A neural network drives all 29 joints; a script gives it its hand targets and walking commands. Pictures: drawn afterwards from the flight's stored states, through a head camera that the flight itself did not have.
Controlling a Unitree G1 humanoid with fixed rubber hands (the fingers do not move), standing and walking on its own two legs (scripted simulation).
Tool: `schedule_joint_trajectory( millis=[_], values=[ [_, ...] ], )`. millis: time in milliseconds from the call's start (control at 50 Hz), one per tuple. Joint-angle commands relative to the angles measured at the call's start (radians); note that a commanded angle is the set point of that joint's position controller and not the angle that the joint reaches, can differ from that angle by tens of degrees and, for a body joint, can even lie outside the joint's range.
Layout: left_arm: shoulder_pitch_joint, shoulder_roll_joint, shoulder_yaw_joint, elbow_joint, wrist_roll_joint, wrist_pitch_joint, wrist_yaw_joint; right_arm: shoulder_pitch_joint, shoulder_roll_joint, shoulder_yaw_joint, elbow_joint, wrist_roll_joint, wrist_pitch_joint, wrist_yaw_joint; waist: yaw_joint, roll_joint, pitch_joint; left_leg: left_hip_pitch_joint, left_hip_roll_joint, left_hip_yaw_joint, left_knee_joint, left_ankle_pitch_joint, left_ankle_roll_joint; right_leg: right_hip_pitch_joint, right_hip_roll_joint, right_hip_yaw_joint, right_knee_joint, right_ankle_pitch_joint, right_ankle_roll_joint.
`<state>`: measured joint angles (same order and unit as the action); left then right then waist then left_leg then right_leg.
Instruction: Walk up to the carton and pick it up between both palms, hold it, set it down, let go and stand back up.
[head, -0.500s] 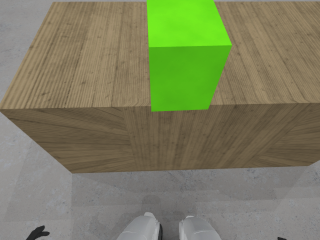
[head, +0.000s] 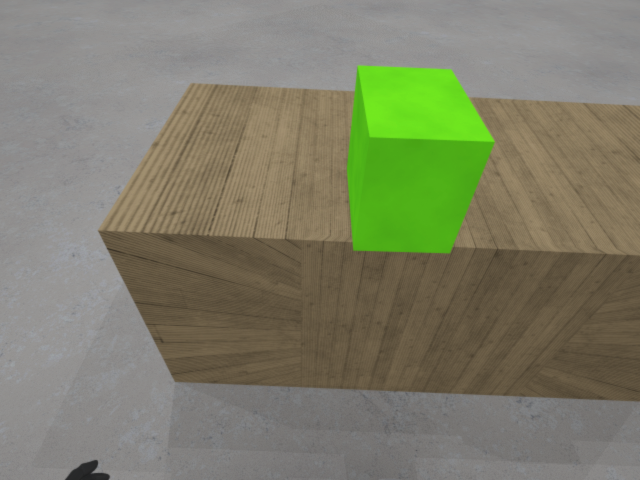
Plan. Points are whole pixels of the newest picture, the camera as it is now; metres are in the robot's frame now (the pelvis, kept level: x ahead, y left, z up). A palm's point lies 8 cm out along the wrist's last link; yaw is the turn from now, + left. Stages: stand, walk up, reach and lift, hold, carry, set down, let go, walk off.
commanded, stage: walk up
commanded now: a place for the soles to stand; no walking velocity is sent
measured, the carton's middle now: (403, 158) +0.69 -0.16 +0.05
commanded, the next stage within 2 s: none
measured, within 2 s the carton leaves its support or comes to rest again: neither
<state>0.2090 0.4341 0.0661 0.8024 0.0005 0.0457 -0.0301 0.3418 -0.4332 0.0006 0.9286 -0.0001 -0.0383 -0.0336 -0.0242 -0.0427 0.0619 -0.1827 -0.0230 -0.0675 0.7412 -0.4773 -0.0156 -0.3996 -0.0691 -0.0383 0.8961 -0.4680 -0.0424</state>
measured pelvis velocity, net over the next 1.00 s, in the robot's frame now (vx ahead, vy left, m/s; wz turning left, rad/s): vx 0.10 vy -0.09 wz -0.07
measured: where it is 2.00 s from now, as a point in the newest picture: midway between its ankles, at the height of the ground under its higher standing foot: outside the picture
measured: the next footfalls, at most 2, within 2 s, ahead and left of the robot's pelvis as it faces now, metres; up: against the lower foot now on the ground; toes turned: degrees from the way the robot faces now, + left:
right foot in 0.34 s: +0.16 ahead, -0.18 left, +0.00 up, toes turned -5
left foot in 0.86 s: +0.21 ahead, +0.02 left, +0.00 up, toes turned -9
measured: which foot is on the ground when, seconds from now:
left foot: down 0.00-0.36, up 0.38-0.84, down 0.86-1.00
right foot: up 0.00-0.32, down 0.34-0.88, up 0.90-1.00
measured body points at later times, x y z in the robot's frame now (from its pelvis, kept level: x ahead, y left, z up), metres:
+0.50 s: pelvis +0.09 -0.10 +0.00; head +0.13 -0.09 +0.45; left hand +0.22 +0.22 -0.11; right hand +0.10 -0.44 -0.10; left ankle +0.05 +0.08 -0.62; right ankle +0.12 -0.18 -0.71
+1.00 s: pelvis +0.10 -0.09 +0.00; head +0.15 -0.10 +0.44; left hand +0.26 +0.22 -0.10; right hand +0.13 -0.42 -0.11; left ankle +0.17 +0.03 -0.71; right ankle +0.08 -0.18 -0.67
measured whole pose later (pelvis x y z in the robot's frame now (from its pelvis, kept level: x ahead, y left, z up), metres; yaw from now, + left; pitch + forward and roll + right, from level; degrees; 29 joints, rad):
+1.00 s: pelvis +0.10 -0.09 +0.00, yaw -4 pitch -5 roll +1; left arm 0.14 0.44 0.07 0.79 0.00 0.01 0.01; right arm 0.28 -0.42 0.00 0.83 0.00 -0.05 -0.06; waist -0.02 -0.02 0.20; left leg -0.38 -0.05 -0.07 0.81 -0.35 0.01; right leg -0.38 0.04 -0.03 1.06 -0.59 -0.01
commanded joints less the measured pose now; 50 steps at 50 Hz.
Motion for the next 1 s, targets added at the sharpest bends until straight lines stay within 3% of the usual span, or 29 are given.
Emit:
schedule_joint_trajectory(
  millis=[0, 60, 100, 160, 180, 240, 280, 300, 320, 340, 360, 380, 400, 420, 460, 540, 580, 640, 660, 700, 780, 820, 840, 860, 880, 900, 920, 940, 980],
  values=[
    [-0.112, 0.254, 0.084, -0.152, 0.058, 0.034, -0.035, 0.012, -0.433, -0.167, -0.059, -0.024, -0.053, -0.072, 0.016, 0.036, 0.315, -0.214, 0.439, -0.781, -0.627, -0.595, 0.24, -0.503, -0.008, 0.264, 0.294, 0.024, 0.035],
    [0.004, 0.247, 0.109, -0.06, 0.054, 0.031, -0.049, -0.075, -0.355, -0.15, -0.04, -0.04, -0.071, -0.056, 0.078, 0.115, 0.333, -0.287, 0.314, -0.472, -0.552, -0.333, 0.167, -0.315, 0.009, 0.255, 0.343, 0.153, 0.081],
    [-0.01, 0.234, 0.107, -0.076, 0.041, 0.021, -0.056, -0.051, -0.312, -0.127, -0.059, -0.02, -0.079, -0.047, 0.049, 0.141, 0.286, -0.228, 0.258, -0.344, -0.465, -0.11, 0.187, -0.277, 0.022, 0.213, 0.271, 0.17, 0.076],
    [-0.074, 0.246, 0.114, -0.116, 0.046, 0.028, -0.054, 0.001, -0.333, -0.138, -0.065, -0.022, -0.081, -0.046, 0.023, 0.129, 0.2, -0.117, 0.305, -0.375, -0.412, -0.039, 0.231, -0.287, 0.007, 0.221, 0.296, 0.165, 0.072],
    [-0.115, 0.239, 0.096, -0.151, 0.043, 0.013, -0.053, 0.025, -0.362, -0.146, -0.061, -0.027, -0.083, -0.047, 0.014, 0.216, 0.222, -0.017, 0.299, -0.355, -0.356, 0.132, 0.238, -0.358, -0.006, 0.209, 0.204, 0.124, 0.063],
    [-0.231, 0.207, 0.083, -0.19, 0.032, -0.012, -0.048, 0.124, -0.329, -0.148, -0.051, -0.02, -0.074, -0.055, -0.052, 0.261, 0.133, 0.269, 0.294, -0.276, -0.186, 0.619, 0.239, -0.446, -0.021, 0.129, -0.002, -0.021, 0.055],
    [-0.228, 0.191, 0.081, -0.206, 0.03, -0.026, -0.045, 0.12, -0.331, -0.146, -0.09, -0.02, -0.072, -0.067, -0.05, 0.242, 0.047, 0.266, 0.29, -0.234, -0.083, 0.807, 0.223, -0.315, -0.003, 0.069, -0.147, -0.127, 0.021],
    [-0.137, 0.171, 0.077, -0.169, 0.018, -0.032, -0.046, 0.075, -0.325, -0.141, -0.098, -0.022, -0.071, -0.065, 0.015, 0.288, 0.014, 0.212, 0.251, -0.147, -0.008, 0.886, 0.189, -0.177, 0.023, 0.036, -0.237, -0.022, -0.007],
    [0.062, 0.185, 0.1, -0.081, 0.016, -0.051, -0.038, -0.009, -0.312, -0.126, -0.12, -0.026, -0.067, -0.056, 0.125, 0.239, -0.082, -0.015, 0.153, -0.024, 0.199, 0.866, 0.151, 0.216, 0.062, -0.016, -0.376, 0.162, -0.022],
    [0.264, 0.282, 0.132, -0.018, 0.023, -0.06, -0.023, 0.013, -0.205, -0.098, -0.113, -0.02, -0.066, -0.056, 0.212, 0.033, -0.18, -0.225, 0.104, -0.032, 0.492, 0.661, 0.087, 0.523, 0.018, 0.091, -0.335, 0.278, -0.037],
    [0.285, 0.339, 0.128, -0.008, 0.019, -0.057, -0.002, 0.06, -0.093, -0.063, -0.151, 0.009, -0.064, -0.061, 0.188, -0.374, -0.218, -0.468, -0.057, -0.027, 0.619, -0.148, 0.049, 0.609, -0.231, 0.442, -0.42, 0.368, -0.025],
    [0.226, 0.333, 0.128, -0.037, 0.005, -0.051, 0.006, 0.057, -0.195, -0.077, -0.138, 0.011, -0.054, -0.07, 0.134, -0.186, -0.178, -0.532, -0.066, -0.043, 0.663, -0.105, 0.047, 0.569, -0.297, 0.715, -0.515, 0.383, -0.088],
    [0.154, 0.343, 0.122, -0.058, -0.013, -0.055, 0.011, 0.027, -0.243, -0.076, -0.126, 0.022, -0.051, -0.071, 0.122, -0.082, -0.129, -0.543, -0.039, -0.043, 0.711, -0.084, 0.057, 0.508, -0.337, 0.69, -0.522, 0.446, -0.156],
    [0.174, 0.297, 0.107, -0.067, -0.021, -0.057, 0.016, 0.03, -0.239, -0.073, -0.118, 0.031, -0.056, -0.059, 0.111, 0.012, -0.106, -0.491, -0.013, -0.041, 0.712, -0.036, 0.062, 0.472, -0.296, 0.571, -0.476, 0.621, -0.15],
    [0.125, 0.217, 0.071, -0.053, -0.002, -0.071, 0.033, 0.03, -0.184, -0.072, -0.118, 0.028, -0.055, -0.047, 0.073, -0.005, -0.059, -0.444, 0.003, -0.043, 0.602, -0.006, 0.055, 0.346, -0.204, 0.342, -0.385, 0.978, -0.105],
    [0.049, 0.205, 0.059, -0.062, -0.003, -0.074, 0.04, 0.055, -0.153, -0.071, -0.12, 0.023, -0.042, -0.037, 0.042, -0.058, -0.067, -0.4, 0.018, -0.005, 0.397, 0.027, 0.042, 0.284, -0.193, 0.207, -0.33, 0.995, -0.126],
    [0.043, 0.191, 0.057, -0.061, -0.016, -0.086, 0.051, 0.041, -0.165, -0.07, -0.115, 0.022, -0.028, -0.037, 0.035, -0.015, -0.087, -0.402, 0.017, -0.027, 0.347, 0.096, 0.048, 0.315, -0.215, 0.289, -0.334, 1.036, -0.093],
    [-0.006, 0.188, 0.061, -0.061, -0.03, -0.077, 0.058, 0.059, -0.188, -0.073, -0.102, 0.019, -0.019, -0.038, 0.016, -0.009, -0.05, -0.426, -0.008, 0.008, 0.289, 0.143, 0.061, 0.336, -0.18, 0.182, -0.35, 1.013, 0.039],
    [-0.005, 0.21, 0.067, -0.072, -0.022, -0.07, 0.056, 0.039, -0.175, -0.065, -0.099, 0.014, -0.011, -0.035, 0.029, -0.081, -0.08, -0.417, -0.002, 0.025, 0.276, 0.141, 0.054, 0.346, -0.169, 0.19, -0.342, 1.028, 0.065],
    [0.035, 0.213, 0.061, -0.068, -0.009, -0.069, 0.063, -0.048, -0.172, -0.069, -0.111, 0.007, 0.001, -0.04, 0.065, -0.058, -0.043, -0.428, -0.003, 0.021, 0.228, 0.144, 0.062, 0.354, -0.172, 0.22, -0.326, 1.051, 0.084],
    [-0.008, 0.188, 0.06, -0.085, -0.011, -0.055, 0.065, 0.016, -0.157, -0.07, -0.114, -0.013, -0.01, -0.038, 0.034, -0.05, -0.115, -0.295, 0.025, 0.049, 0.035, 0.157, 0.064, 0.311, -0.187, 0.215, -0.214, 0.979, -0.009],
    [-0.094, 0.211, 0.045, -0.094, -0.02, -0.048, 0.057, 0.071, -0.159, -0.085, -0.09, -0.02, -0.023, -0.034, -0.028, -0.046, -0.132, -0.077, 0.014, 0.074, -0.168, 0.381, 0.091, 0.184, -0.121, 0.127, -0.102, 0.863, -0.036],
    [-0.057, 0.191, 0.054, -0.1, -0.031, -0.047, 0.064, 0.058, -0.207, -0.098, -0.087, -0.025, -0.021, -0.033, -0.017, 0.132, -0.148, -0.011, 0.058, -0.041, -0.192, 0.583, 0.136, 0.115, -0.06, 0.112, 0.027, 0.731, 0.035],
    [-0.089, 0.169, 0.037, -0.114, -0.033, -0.047, 0.057, 0.035, -0.259, -0.099, -0.11, -0.028, -0.028, -0.037, -0.018, 0.189, -0.1, -0.017, 0.211, -0.313, -0.219, 0.834, 0.217, 0.002, 0.048, 0.07, 0.152, 0.465, 0.06],
    [-0.056, 0.156, 0.046, -0.103, -0.042, -0.032, 0.064, -0.024, -0.276, -0.098, -0.147, -0.014, -0.016, -0.034, 0.013, 0.308, -0.087, -0.026, 0.354, -0.525, -0.249, 0.909, 0.347, -0.064, 0.129, 0.084, 0.259, -0.157, 0.092],
    [-0.04, 0.169, 0.051, -0.092, -0.025, -0.02, 0.066, -0.066, -0.279, -0.098, -0.148, -0.008, -0.016, -0.035, 0.02, 0.204, -0.08, -0.102, 0.389, -0.606, -0.267, 0.794, 0.404, -0.014, 0.103, 0.141, 0.291, -0.252, 0.074],
    [-0.058, 0.184, 0.048, -0.073, -0.018, -0.013, 0.058, -0.153, -0.266, -0.097, -0.175, -0.015, -0.012, -0.041, 0.039, 0.208, -0.025, -0.26, 0.374, -0.557, -0.291, 0.619, 0.38, 0.037, 0.081, 0.175, 0.297, -0.217, 0.046],
    [-0.039, 0.182, 0.049, -0.061, -0.011, -0.01, 0.047, -0.171, -0.257, -0.09, -0.183, -0.021, -0.003, -0.041, 0.059, 0.109, 0.027, -0.326, 0.323, -0.491, -0.299, 0.496, 0.351, 0.057, 0.073, 0.143, 0.265, -0.179, 0.036],
    [-0.047, 0.157, 0.056, -0.051, -0.025, -0.009, 0.038, -0.125, -0.242, -0.086, -0.164, -0.032, 0.0, -0.036, 0.05, 0.194, 0.084, -0.285, 0.269, -0.395, -0.238, 0.685, 0.289, 0.026, 0.089, 0.099, 0.156, -0.138, 0.016]
  ],
)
